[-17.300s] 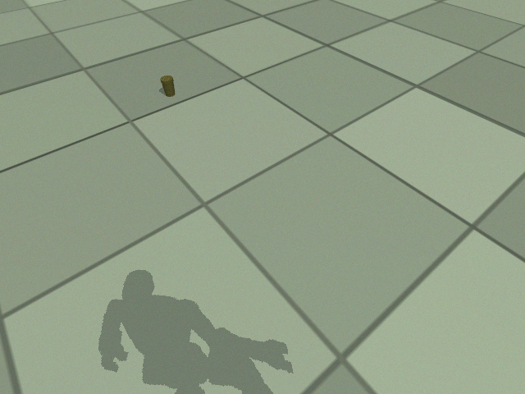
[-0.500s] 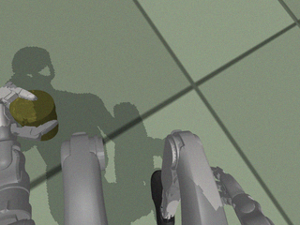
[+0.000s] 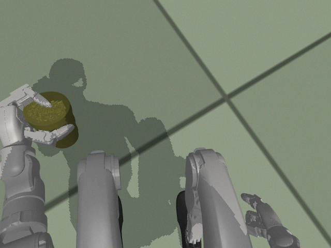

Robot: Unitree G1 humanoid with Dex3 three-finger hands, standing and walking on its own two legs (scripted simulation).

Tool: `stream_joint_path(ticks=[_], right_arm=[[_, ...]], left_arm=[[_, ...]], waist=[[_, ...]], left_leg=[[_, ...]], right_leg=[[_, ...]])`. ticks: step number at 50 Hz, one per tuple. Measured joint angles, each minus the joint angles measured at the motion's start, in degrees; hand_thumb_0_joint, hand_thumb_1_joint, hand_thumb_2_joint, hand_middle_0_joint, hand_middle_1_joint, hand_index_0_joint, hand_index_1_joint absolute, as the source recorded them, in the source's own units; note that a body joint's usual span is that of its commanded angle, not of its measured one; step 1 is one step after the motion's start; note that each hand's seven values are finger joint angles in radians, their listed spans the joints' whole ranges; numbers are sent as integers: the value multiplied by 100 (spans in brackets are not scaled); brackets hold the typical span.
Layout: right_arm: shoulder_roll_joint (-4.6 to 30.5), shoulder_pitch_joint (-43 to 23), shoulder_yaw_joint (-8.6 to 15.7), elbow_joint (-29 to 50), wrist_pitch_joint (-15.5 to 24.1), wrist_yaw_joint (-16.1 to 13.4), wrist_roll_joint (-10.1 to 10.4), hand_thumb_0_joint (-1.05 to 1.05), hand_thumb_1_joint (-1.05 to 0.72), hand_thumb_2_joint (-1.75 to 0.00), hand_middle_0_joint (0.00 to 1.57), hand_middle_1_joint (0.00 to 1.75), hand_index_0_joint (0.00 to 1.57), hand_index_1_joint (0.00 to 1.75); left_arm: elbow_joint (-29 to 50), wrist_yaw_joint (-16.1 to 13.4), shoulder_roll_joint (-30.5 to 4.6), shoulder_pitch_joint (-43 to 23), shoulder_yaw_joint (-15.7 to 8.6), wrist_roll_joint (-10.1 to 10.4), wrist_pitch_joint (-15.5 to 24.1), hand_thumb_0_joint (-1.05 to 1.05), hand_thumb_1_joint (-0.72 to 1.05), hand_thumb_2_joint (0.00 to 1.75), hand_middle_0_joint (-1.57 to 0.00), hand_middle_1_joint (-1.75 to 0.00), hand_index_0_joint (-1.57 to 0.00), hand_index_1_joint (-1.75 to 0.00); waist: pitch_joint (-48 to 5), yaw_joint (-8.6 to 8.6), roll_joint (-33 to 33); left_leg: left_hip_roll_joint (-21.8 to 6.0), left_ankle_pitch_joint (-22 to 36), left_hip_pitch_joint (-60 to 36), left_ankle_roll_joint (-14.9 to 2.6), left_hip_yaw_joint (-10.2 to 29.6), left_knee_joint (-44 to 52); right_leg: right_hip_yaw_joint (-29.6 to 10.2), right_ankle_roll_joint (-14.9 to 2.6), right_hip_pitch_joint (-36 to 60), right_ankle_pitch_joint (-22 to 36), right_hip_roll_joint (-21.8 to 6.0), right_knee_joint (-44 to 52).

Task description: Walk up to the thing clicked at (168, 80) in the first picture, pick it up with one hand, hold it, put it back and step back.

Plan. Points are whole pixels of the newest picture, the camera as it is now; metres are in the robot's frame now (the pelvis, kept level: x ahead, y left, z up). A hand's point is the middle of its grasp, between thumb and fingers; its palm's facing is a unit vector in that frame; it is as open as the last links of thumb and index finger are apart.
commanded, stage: settle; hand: left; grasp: from the side
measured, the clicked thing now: (56, 123) +0.39 +0.26 -0.09
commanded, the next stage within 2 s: lift in 0.44 s
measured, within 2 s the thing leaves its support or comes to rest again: neither
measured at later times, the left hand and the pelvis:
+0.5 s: hand (39, 112) +0.39 +0.27 -0.02, palm faces +0.24 -0.97 -0.05, open 8.3 cm; pelvis +0.00 +0.00 +0.02, yaw +1 degrees
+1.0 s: hand (28, 109) +0.38 +0.26 +0.04, palm faces +0.21 -0.98 -0.06, open 8.2 cm; pelvis +0.00 +0.00 +0.07, yaw +3 degrees
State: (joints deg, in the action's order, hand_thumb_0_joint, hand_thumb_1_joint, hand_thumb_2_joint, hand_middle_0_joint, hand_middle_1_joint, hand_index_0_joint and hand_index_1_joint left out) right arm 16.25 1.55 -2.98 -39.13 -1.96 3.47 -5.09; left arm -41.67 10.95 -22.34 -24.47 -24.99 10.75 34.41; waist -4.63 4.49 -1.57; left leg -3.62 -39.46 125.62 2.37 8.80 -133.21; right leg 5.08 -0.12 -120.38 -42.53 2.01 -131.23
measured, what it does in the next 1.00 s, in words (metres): rises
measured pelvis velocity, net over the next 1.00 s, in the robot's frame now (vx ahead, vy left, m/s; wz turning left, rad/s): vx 0.00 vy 0.00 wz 0.05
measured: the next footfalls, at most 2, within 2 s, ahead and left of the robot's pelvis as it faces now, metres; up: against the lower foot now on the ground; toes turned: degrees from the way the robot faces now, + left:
none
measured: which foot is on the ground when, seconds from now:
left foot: down 0.00-1.00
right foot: down 0.00-1.00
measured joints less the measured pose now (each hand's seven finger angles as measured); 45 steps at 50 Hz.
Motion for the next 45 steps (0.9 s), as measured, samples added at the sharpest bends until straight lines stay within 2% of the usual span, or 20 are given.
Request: stream_joint_path(ticks=[9, 24, 30, 39, 45], right_arm=[[-59, 50, 80, -29, 58, -59, 20, 1, -92, -90, 20, 30, 20, 30], [-92, 156, 117, -99, 177, -91, 57, 1, -91, -90, 20, 30, 20, 30], [-96, 188, 136, -102, 185, -92, 61, 1, -91, -90, 20, 30, 20, 30], [-107, 269, 209, -71, 203, -120, 131, 1, -93, -90, 20, 30, 20, 30], [-122, 308, 245, 1, 242, -193, 234, 1, -93, -90, 20, 30, 20, 30]], left_arm=[[37, -11, 45, 74, 29, -117, -91, 2, -44, 93, -73, -95, -105, -133], [-243, 23, 67, -147, 47, -114, -70, 2, -44, 93, -73, -95, -107, -133], [-298, 35, 78, -186, 45, -185, -79, 2, -44, 93, -73, -96, -107, -133], [87, 163, 173, 66, 107, -115, -204, 2, -44, 94, -73, -96, -107, -133], [495, 114, 296, 302, 209, 9, -427, 2, -44, 93, -72, -96, -108, -133]], waist=[[-85, 0, -11], [-223, -9, 47], [-229, 6, 53], [-288, -16, 84], [-369, -84, 131]], left_leg=[[17, 75, -117, 0, -70, 190], [31, 123, -264, -49, -172, 425], [29, 125, -311, -59, -204, 488], [26, 120, -448, -57, -263, 643], [21, 142, -687, -59, -306, 938]], right_leg=[[-48, -13, 97, 47, -31, 141], [-123, 17, 242, 68, -61, 348], [-149, 24, 281, 68, -64, 400], [-194, 16, 386, 56, -74, 519], [-212, 10, 607, 79, -84, 799]])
